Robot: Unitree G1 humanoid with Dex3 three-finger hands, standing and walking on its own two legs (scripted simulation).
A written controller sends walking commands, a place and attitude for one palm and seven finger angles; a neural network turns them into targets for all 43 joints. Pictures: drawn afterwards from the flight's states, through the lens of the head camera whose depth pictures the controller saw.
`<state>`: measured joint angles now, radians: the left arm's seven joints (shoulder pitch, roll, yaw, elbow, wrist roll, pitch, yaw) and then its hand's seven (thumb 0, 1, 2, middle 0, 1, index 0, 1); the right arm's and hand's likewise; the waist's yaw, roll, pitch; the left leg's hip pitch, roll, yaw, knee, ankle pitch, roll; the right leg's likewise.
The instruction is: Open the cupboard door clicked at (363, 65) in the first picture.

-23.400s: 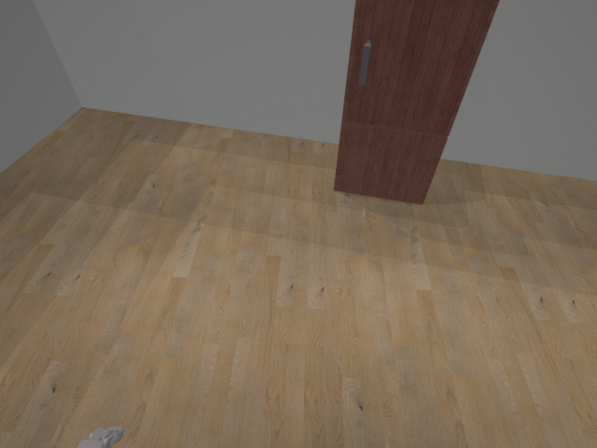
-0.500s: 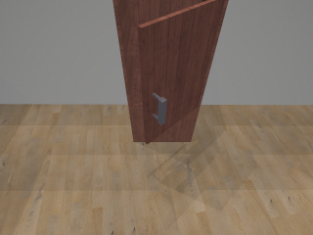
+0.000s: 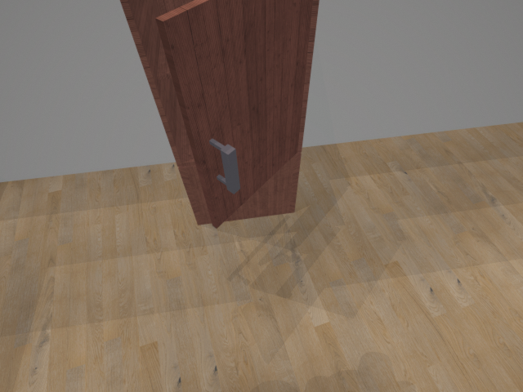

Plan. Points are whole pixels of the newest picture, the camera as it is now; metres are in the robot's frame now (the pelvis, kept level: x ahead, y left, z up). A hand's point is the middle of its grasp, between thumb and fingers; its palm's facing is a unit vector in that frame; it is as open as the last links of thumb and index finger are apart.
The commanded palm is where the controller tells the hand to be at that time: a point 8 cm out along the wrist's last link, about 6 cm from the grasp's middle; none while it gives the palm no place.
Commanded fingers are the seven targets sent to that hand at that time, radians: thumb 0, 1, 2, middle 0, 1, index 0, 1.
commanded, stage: walk to a spot facing it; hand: left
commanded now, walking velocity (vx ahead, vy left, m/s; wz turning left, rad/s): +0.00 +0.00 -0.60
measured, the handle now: (224, 166) +0.58 +0.14 -0.08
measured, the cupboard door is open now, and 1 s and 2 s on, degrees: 42 42 42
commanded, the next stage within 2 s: none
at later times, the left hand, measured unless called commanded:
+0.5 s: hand out of the picture +0.08 +0.16 -0.15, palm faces -0.16 -0.95 -0.26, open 7.4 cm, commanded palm none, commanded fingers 0.00 0.90 0.90 -0.20 -0.30 -0.20 -0.30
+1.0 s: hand (202, 304) +0.28 +0.15 -0.16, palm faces -0.56 -0.79 -0.23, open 7.4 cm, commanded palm none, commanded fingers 0.00 0.90 0.90 -0.20 -0.30 -0.20 -0.30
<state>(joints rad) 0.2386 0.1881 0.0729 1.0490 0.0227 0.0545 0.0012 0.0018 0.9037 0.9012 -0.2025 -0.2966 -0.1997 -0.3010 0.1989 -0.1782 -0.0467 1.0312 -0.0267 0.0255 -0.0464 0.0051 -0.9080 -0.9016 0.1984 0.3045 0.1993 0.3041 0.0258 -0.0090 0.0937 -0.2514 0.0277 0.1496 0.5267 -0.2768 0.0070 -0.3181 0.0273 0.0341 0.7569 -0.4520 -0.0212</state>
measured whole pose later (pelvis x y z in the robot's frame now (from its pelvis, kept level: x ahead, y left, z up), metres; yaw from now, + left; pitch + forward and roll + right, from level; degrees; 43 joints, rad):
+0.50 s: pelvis +0.03 -0.03 +0.01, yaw -16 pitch +2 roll +2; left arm 0.30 0.17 0.07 0.95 0.03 0.02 0.02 0.00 0.90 0.90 -0.21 -0.30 -0.20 -0.30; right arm 0.03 -0.21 -0.06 0.89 0.00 0.07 -0.04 0.01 -0.91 -0.90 0.20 0.30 0.20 0.30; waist 0.06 -0.01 0.09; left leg -0.51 0.01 -0.06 1.03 -0.40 -0.07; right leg -0.21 0.13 0.21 0.46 -0.26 -0.09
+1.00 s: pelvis +0.08 +0.01 +0.01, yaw -36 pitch +3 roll -2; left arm 0.15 0.30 0.10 0.90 0.03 0.06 -0.03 0.00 0.91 0.90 -0.20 -0.30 -0.20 -0.30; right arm 0.27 -0.20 -0.01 0.89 -0.03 0.01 -0.04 0.01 -0.91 -0.90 0.20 0.30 0.20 0.30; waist 0.01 -0.03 0.11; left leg -0.21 0.09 0.14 0.46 -0.29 0.01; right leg -0.51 -0.04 -0.01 1.02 -0.39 0.06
